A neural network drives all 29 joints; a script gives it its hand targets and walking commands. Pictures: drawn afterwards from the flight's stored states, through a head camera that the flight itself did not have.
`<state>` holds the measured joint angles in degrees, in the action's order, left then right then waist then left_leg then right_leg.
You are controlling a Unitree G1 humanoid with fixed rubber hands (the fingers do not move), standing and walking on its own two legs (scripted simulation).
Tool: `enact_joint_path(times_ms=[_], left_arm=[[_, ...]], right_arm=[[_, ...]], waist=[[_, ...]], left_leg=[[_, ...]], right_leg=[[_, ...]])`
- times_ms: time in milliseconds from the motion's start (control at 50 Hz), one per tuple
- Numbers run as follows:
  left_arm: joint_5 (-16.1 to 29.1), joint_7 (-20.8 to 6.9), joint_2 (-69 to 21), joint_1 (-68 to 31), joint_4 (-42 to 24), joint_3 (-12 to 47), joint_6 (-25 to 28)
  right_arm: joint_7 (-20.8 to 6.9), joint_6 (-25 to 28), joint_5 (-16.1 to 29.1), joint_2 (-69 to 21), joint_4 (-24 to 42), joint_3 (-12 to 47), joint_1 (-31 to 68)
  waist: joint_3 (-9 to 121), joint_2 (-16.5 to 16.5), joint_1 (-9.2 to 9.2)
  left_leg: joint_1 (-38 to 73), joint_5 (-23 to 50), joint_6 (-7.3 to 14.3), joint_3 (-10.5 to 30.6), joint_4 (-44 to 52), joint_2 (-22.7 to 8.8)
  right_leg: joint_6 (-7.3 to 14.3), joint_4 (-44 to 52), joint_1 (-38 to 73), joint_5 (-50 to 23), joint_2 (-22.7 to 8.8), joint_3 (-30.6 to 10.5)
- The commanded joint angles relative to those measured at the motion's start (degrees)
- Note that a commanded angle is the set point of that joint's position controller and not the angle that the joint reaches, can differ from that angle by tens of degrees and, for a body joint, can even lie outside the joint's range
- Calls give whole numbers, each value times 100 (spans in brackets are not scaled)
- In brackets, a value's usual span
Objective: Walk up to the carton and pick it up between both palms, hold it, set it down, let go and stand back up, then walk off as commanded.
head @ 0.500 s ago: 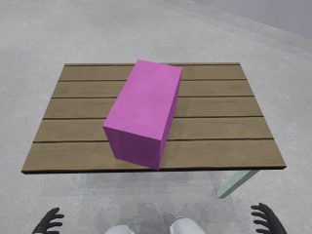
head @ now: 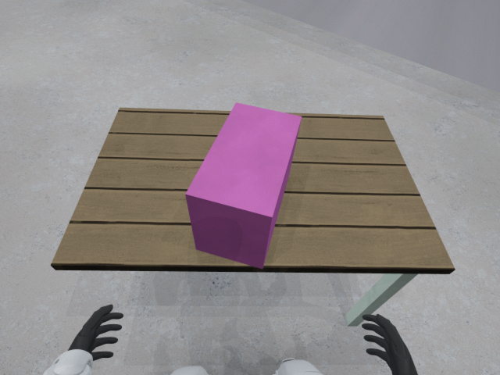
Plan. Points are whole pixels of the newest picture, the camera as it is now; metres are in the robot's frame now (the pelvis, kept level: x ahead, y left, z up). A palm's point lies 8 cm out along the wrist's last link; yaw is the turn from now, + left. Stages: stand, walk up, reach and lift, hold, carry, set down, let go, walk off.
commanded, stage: reach and lift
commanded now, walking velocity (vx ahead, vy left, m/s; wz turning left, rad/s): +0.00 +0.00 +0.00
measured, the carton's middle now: (248, 183) +0.51 -0.01 -0.06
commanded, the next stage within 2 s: none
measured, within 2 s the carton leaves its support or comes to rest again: neither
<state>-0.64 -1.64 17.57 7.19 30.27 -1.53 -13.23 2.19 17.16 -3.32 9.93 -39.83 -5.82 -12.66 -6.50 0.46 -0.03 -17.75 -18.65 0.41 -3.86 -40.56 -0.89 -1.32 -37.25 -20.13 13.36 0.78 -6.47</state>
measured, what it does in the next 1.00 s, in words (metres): stands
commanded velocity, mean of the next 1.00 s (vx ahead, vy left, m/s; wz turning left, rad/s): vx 0.00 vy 0.00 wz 0.00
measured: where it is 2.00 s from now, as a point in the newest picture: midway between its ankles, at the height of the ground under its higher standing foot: outside the picture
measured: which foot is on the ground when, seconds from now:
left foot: down 0.00-1.00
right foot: down 0.00-1.00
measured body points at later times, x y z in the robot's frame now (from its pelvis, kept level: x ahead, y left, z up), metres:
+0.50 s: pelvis -0.02 +0.03 +0.00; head -0.03 +0.06 +0.45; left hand +0.18 +0.26 -0.06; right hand +0.16 -0.17 -0.05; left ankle +0.04 +0.10 -0.72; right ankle +0.04 -0.14 -0.72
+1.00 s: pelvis +0.00 +0.04 +0.00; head +0.01 +0.07 +0.45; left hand +0.24 +0.24 -0.04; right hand +0.21 -0.13 -0.03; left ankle +0.04 +0.10 -0.72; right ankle +0.04 -0.14 -0.72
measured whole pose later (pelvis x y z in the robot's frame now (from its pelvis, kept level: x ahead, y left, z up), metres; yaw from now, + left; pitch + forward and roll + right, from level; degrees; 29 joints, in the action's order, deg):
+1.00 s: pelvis +0.00 +0.04 +0.00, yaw +1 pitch -4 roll -3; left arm 7.6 -4.3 17.9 4.3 28.7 8.8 12.6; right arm 12.5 22.8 0.0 -3.5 -34.5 -2.9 -9.0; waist -5.0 1.3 -0.7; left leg -17.3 -18.8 2.9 -3.9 -40.0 -0.1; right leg -0.8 -33.4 -13.9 15.8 0.7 -5.6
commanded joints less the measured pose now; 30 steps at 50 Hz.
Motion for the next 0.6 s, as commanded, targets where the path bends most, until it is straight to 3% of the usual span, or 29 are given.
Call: enact_joint_path(times_ms=[0,20,40,60,80,100,120,140,160,180,200,240,260,280,300,320,340,360,400,440,460,480,500,540,560,580], left_arm=[[523,12,994,-920,-2060,110,482],[366,61,844,-922,-2004,168,508],[296,107,716,-965,-1847,319,590],[239,207,422,-883,-1475,495,651],[152,186,451,-641,-1242,313,814],[153,204,316,-642,-1251,415,1032],[236,236,421,-808,-1267,366,1191],[366,149,573,-1012,-1094,400,1311],[489,70,641,-1007,-879,452,1365],[531,80,670,-835,-946,417,1454],[583,19,744,-616,-729,225,1415],[907,-71,826,-697,-880,287,1550],[890,-181,943,-781,-874,127,1626],[923,-257,960,-790,-939,167,1685],[818,-270,1120,-789,-1169,8,1631],[791,-280,1172,-901,-1214,-46,1651],[741,-257,1101,-918,-1419,40,1643],[771,-249,1033,-1024,-1545,146,1675],[900,-182,857,-1031,-1710,438,1832],[897,-85,735,-933,-1784,700,1986],[966,-50,700,-1050,-1872,796,2114],[1107,-66,661,-897,-1653,908,2188],[1083,-67,786,-954,-1603,878,2316],[1109,-45,800,-823,-1794,933,2519],[1128,-60,774,-809,-1527,970,2579],[1142,-108,803,-742,-1572,949,2592]], right_arm=[[262,38,334,483,1854,-230,64],[252,26,359,697,1787,-285,95],[219,-31,316,756,1865,-301,266],[116,-102,226,1065,1692,-513,598],[137,-35,196,1090,1690,-438,562],[122,58,262,1056,1766,-531,597],[94,145,239,867,1828,-425,800],[136,158,213,705,1942,-512,944],[171,126,195,502,1829,-426,1008],[161,176,238,374,1890,-345,782],[211,126,305,243,1670,-195,655],[261,207,296,-180,1969,-24,798],[341,256,351,-274,2086,149,605],[402,309,483,-391,2256,330,495],[460,283,540,-309,2193,318,175],[501,311,539,-305,2202,382,191],[523,336,582,-385,2096,344,164],[517,381,568,-317,2256,279,306],[516,510,556,-220,2303,38,486],[472,549,561,-253,2225,-126,530],[446,530,511,-190,2127,-277,709],[499,582,476,-253,2267,-353,744],[499,573,450,-291,2116,-322,773],[527,693,538,-408,2101,-251,603],[571,667,495,-405,2030,-301,727],[659,636,586,-548,1893,-149,634]], waist=[[797,339,177],[773,-281,220],[711,-799,233],[685,-1653,362],[797,-1507,253],[1012,-1506,245],[1003,-1245,164],[790,-868,296],[700,-702,333],[710,-717,207],[477,-425,139],[442,378,7],[593,859,-55],[564,1099,-205],[722,892,-153],[740,910,-209],[771,542,-212],[580,526,-294],[864,119,-243],[674,-498,-68],[821,-1019,63],[742,-731,112],[701,-663,146],[880,-778,179],[741,-693,178],[422,-643,146]], left_leg=[[2585,-502,17,361,860,100],[1839,-1406,109,535,1299,-224],[216,-2188,262,616,2082,-599],[-1775,-3326,448,740,3136,-1105],[-2731,-3016,598,602,3277,-1181],[-3047,-3029,618,703,3320,-1303],[-2941,-2785,536,583,3226,-1215],[-2764,-2609,587,489,3092,-1071],[-2604,-2330,558,389,2908,-929],[-1982,-1972,404,351,2807,-810],[-1456,-1440,349,159,2602,-605],[546,-392,101,47,2016,-111],[1527,-81,95,-39,1444,202],[2612,316,67,-4,907,339],[3310,525,20,53,637,387],[3647,503,10,85,424,393],[3766,611,-73,202,415,350],[3476,193,-103,193,715,248],[3034,-317,-164,399,1030,-54],[1740,-1324,-194,702,1940,-426],[875,-1599,-212,765,2383,-609],[561,-1516,-206,720,2494,-616],[418,-1596,-153,747,2435,-653],[546,-1300,-229,736,2353,-609],[566,-1418,-258,843,2328,-631],[525,-1242,-204,686,2298,-545]], right_leg=[[955,1528,-1151,1435,-565,629],[847,1091,-262,952,-339,831],[560,508,1293,280,131,1027],[230,-170,3335,-379,792,1291],[112,-363,4302,-1008,809,1199],[33,-622,4599,-1281,945,1162],[17,-450,4461,-1111,773,1041],[62,-271,4227,-732,748,930],[130,-101,3938,-435,604,810],[150,104,3471,-339,440,810],[178,432,3026,-76,344,714],[347,1367,1145,594,-135,490],[492,1670,112,1155,-432,319],[707,2003,-1105,1755,-746,147],[845,2126,-1624,1918,-937,113],[923,2166,-2141,2247,-969,99],[986,2155,-2318,2136,-973,132],[939,2050,-2023,2098,-822,357],[843,1655,-1451,1529,-662,574],[540,1305,12,932,-258,752],[419,951,982,539,27,908],[337,980,1376,337,68,902],[247,892,1545,270,30,807],[310,937,1528,104,24,742],[299,935,1375,201,-4,703],[329,1096,1475,365,-54,642]])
